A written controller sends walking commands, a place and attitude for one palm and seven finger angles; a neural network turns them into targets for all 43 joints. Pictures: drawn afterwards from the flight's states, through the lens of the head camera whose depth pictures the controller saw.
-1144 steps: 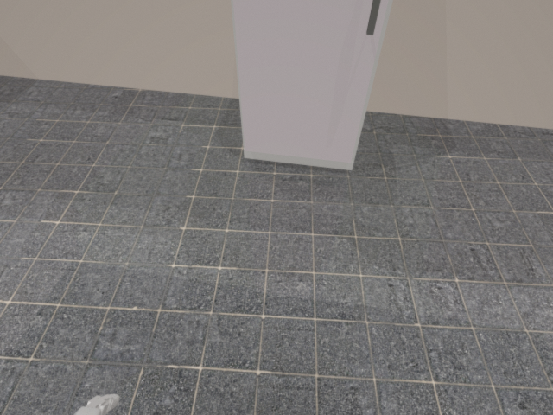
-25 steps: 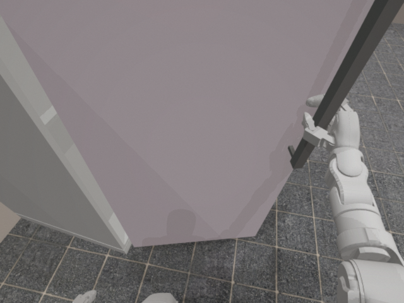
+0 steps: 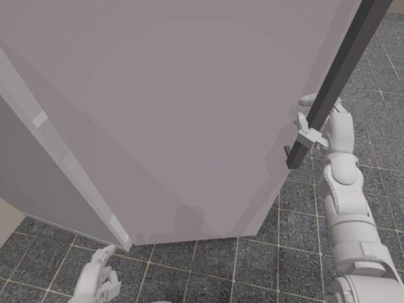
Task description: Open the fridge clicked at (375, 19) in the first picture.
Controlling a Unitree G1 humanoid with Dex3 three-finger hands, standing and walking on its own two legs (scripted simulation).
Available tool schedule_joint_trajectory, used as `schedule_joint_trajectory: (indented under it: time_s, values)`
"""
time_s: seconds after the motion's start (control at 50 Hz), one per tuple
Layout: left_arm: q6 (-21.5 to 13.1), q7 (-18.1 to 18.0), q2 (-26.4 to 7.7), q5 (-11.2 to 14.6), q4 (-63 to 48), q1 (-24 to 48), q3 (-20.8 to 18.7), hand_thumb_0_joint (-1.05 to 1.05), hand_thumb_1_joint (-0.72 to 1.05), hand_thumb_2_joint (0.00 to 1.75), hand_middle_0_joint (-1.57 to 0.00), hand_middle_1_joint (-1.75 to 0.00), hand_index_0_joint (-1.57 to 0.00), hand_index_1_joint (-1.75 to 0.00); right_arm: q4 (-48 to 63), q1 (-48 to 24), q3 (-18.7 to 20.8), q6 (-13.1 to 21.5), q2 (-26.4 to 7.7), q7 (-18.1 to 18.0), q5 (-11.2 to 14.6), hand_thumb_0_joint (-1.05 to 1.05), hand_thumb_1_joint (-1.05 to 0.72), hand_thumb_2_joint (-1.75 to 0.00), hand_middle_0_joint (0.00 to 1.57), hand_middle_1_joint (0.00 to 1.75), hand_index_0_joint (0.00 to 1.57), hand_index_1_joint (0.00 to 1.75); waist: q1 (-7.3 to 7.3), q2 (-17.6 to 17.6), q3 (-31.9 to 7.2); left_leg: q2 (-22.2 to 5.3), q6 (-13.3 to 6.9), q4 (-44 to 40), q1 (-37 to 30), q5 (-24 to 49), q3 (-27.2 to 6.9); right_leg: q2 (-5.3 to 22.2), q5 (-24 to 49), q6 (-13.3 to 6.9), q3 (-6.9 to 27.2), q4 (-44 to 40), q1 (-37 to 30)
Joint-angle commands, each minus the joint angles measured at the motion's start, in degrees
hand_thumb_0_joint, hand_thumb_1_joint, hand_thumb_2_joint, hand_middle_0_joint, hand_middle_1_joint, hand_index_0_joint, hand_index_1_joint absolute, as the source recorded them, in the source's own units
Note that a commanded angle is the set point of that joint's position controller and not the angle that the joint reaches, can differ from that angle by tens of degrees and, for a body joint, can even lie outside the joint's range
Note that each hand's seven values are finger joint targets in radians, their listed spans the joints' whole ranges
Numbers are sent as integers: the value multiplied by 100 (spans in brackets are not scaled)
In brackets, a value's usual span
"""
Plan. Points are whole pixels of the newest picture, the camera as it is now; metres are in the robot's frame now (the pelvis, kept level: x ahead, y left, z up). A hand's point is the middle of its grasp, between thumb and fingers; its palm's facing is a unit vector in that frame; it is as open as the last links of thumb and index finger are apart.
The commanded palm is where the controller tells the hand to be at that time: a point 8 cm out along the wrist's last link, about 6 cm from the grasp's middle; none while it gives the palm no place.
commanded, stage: stop walking and hold the door back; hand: right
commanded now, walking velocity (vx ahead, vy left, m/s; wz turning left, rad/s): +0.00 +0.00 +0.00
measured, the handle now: (326, 80) +0.45 -0.18 +0.21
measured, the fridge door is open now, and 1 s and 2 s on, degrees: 67 65 65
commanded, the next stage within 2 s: loosen the grip on the handle in 0.08 s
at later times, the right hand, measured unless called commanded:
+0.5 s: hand (306, 127) +0.43 -0.17 +0.12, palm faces +0.14 +0.98 -0.16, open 10.8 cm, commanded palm +0.39 -0.22 +0.13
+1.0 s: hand (323, 133) +0.43 -0.21 +0.11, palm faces +0.18 +0.97 -0.16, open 14.7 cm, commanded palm +0.39 -0.26 +0.12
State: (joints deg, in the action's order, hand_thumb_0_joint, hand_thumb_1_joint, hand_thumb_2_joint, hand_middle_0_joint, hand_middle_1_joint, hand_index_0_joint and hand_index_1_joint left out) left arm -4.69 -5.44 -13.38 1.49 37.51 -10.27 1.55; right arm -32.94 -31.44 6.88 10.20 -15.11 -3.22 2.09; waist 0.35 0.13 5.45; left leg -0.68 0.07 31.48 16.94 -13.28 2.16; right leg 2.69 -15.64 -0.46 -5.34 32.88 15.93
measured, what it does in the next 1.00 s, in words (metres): stands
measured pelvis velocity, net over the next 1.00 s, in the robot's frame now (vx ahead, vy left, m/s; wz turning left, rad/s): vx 0.02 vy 0.00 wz -0.01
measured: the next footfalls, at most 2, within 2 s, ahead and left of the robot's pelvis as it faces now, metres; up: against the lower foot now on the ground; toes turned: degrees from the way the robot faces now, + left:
none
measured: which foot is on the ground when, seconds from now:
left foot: down 0.00-1.00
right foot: down 0.00-1.00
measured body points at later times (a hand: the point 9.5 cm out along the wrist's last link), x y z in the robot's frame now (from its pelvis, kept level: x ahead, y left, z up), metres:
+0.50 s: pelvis -0.01 +0.01 -0.01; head +0.01 +0.00 +0.44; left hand +0.08 +0.28 -0.10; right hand +0.41 -0.22 +0.13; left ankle +0.04 +0.12 -0.73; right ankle +0.02 -0.11 -0.73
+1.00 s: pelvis +0.02 +0.00 -0.01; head +0.05 +0.00 +0.44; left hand +0.15 +0.25 -0.11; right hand +0.41 -0.27 +0.12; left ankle +0.04 +0.12 -0.73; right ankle +0.02 -0.11 -0.73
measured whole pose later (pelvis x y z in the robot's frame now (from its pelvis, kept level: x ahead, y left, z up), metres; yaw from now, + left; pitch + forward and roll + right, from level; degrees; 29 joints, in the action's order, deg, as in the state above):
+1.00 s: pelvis +0.02 +0.00 -0.01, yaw -1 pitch +6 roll +0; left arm -5.2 -2.0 -13.7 1.7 37.3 -15.5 0.8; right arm -39.4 -28.4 14.6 15.4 -19.7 3.0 3.1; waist 1.8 0.3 -3.0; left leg -1.1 -0.2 35.7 24.8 -16.7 2.6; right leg 2.4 -18.5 -0.4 -4.6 36.5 23.8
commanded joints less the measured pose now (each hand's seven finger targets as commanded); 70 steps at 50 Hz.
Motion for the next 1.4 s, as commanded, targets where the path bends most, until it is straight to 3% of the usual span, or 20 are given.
schedule_joint_trajectory:
  time_s: [0.0, 0.14, 0.16, 0.18, 0.2, 0.22, 0.24, 0.28, 0.32, 0.4, 0.54, 0.56, 0.64, 0.78, 0.82, 0.84, 0.94, 1.04, 1.22, 1.38]
  values:
    - [-114, -84, -790, 13, -499, -39, -289, 0, 90, 90, -20, -30, -20, -30, 974, -2159, 274, 255, -1134, -111, 32, 0, -90, -90, 45, 140, 45, 140, 30, 15, -2054, -657, -97, -462, -790, 1295, -695, 473, 974, 14, 464, -403, -470]
    - [-52, -130, -769, 10, -451, 11, -225, 0, 90, 90, -20, -30, -20, -30, 602, -2283, 296, 266, -1151, -122, 47, 0, -90, -90, 45, 140, 45, 140, -14, 132, -1946, -564, -20, -530, -643, 840, -550, 556, 990, -51, 610, -609, -461]
    - [-235, 60, -899, -143, -629, -281, -752, 0, 90, 90, -20, -30, -20, -30, 1545, -5500, 2432, 419, -4257, -46, -700, 0, -90, -90, 45, 140, 45, 140, -289, 1197, -1681, -494, -33, -1051, -783, 1483, -910, 491, 841, -175, 293, -382, -323]
    - [-588, 151, -769, -60, -521, -131, -393, 0, 90, 90, -20, -30, -20, -30, -826, -4187, 777, -66, -1725, 320, -605, 0, -78, -84, 45, 140, 45, 140, 484, 1242, -3417, 8, -257, 44, -1135, 2397, -79, -203, 2000, -146, 308, -1100, -452]
    - [-682, 238, -950, 125, -511, -721, -594, 0, 90, 90, -20, -30, -20, -30, -414, -3071, 696, -161, -1116, 495, -94, 0, -66, -78, 45, 140, 45, 140, 127, 344, -3576, -26, -266, 117, -619, 1885, 202, -62, 2604, 166, 368, -775, -1074]
    - [-641, 253, -938, 97, -295, -595, -464, 0, 90, 90, -20, -30, -20, -30, -607, -2709, 976, -59, -1051, 568, 97, 0, -54, -73, 45, 140, 45, 140, 119, -557, -2892, -19, -179, -67, 124, 1346, 144, -74, 2486, 259, 399, -454, -1267]
    - [-580, 310, -983, 9, -285, -547, -422, 0, 90, 90, -20, -30, -20, -30, -351, -2773, 1242, 137, -1423, 521, 234, 0, -42, -67, 45, 140, 45, 140, 54, -821, -2520, -5, -172, -219, 270, 943, 74, -98, 1704, 236, 429, -463, -1064]
    - [-569, 388, -930, -32, -433, -412, -375, 0, 90, 90, -20, -30, -20, -30, -260, -3033, 751, 580, -1160, 385, 51, 0, -17, -55, 45, 140, 45, 140, 232, -144, -1959, 33, -168, -266, 467, 216, 24, -131, 300, 43, 443, -519, -245]
    - [-583, 426, -980, -45, -543, -446, -410, 0, 90, 90, -20, -30, -20, -30, -313, -3154, 662, 943, -1272, 273, -175, 0, 7, -43, 45, 140, 45, 140, 277, 312, -1961, 49, -162, -214, 553, -225, -27, -135, -209, -57, 416, -462, 94]
    - [-590, 392, -1028, 69, -641, -427, -402, 0, 90, 90, -20, -30, -20, -30, -526, -2962, 624, 1027, -1393, 351, -44, 0, 55, -20, 42, 137, 42, 137, 243, 239, -1850, -13, -165, -372, 549, -884, -244, -219, -842, -107, 304, -412, 461]
    - [-573, 304, -1018, 75, -652, -504, -441, 0, 90, 90, -20, -30, -20, -30, 253, -2829, 777, 998, -1669, 320, 120, 0, 55, -20, 33, 125, 33, 125, 128, 159, -2380, 8, -126, -410, 45, -392, -348, -247, -119, -158, 183, -329, 331]
    - [-532, 266, -1086, 48, -524, -611, -428, 0, 90, 90, -20, -30, -20, -30, -117, -2876, 1130, 1005, -2154, 270, 62, 0, 55, -20, 32, 123, 32, 123, 177, 275, -2202, 1, -100, -394, 93, -292, -369, -252, -80, -168, 181, -263, 524]
    - [-487, 307, -971, 3, -555, -647, -468, 0, 90, 90, -20, -30, -20, -30, 650, -2594, 950, 1175, -1788, 307, 96, 0, 55, -20, 26, 117, 26, 117, 75, -360, -2989, 46, -150, -89, -250, 909, -281, -268, 845, -143, 181, -136, 28]
    - [-399, 347, -977, 38, -535, -702, -489, 0, 90, 90, -20, -30, -20, -30, 828, -1982, 687, 899, -1341, 455, 246, 0, 55, -20, 25, 115, 25, 115, 171, 44, -2729, 89, -92, -33, -65, 1381, -114, -206, 1282, -117, 279, -71, -37]
    - [-354, 335, -984, 46, -540, -696, -466, 0, 90, 90, -20, -30, -20, -30, 763, -1833, 823, 833, -1451, 443, 244, 0, 55, -20, 25, 115, 25, 115, 153, 101, -2538, 82, -92, -27, -79, 1479, -122, -210, 1327, -129, 289, -66, 58]
    - [-293, 297, -1025, 38, -462, -748, -445, 0, 90, 90, -20, -30, -20, -30, 394, -1942, 1212, 801, -1977, 417, 172, 0, 55, -20, 25, 115, 25, 115, 182, 246, -2331, 69, -76, -35, 17, 1320, -136, -204, 1135, -123, 303, -46, 261]
    - [-227, 282, -901, 28, -620, -655, -415, 0, 90, 90, -20, -30, -20, -30, 897, -2052, 1071, 1042, -1823, 643, 181, 0, 55, -20, 25, 115, 25, 115, 83, -252, -2855, 83, -133, 157, -123, 1605, -132, -217, 1574, -106, 329, 56, -51]
    - [-204, 273, -954, 69, -598, -692, -419, 0, 90, 90, -20, -30, -20, -30, 581, -1933, 958, 970, -1699, 933, 327, 0, 55, -20, 25, 115, 25, 115, 193, -96, -2560, 118, -118, 144, 188, 1490, -74, -182, 1547, -89, 404, 117, -32]
    - [-143, 213, -995, 65, -632, -723, -410, 0, 90, 90, -20, -30, -20, -30, 806, -2208, 1189, 1030, -2096, 1204, 394, 0, 55, -20, 25, 115, 25, 115, 164, -534, -2761, 143, -166, 252, 374, 1239, -46, -178, 1598, -51, 530, 188, -166]
    - [-101, 182, -1063, 72, -650, -774, -400, 0, 90, 90, -20, -30, -20, -30, 409, -1805, 1632, 972, -2548, 1407, 513, 0, 55, -20, 25, 115, 25, 115, 101, -302, -2536, 168, -160, 233, 401, 978, -28, -167, 1256, -42, 554, 151, 178]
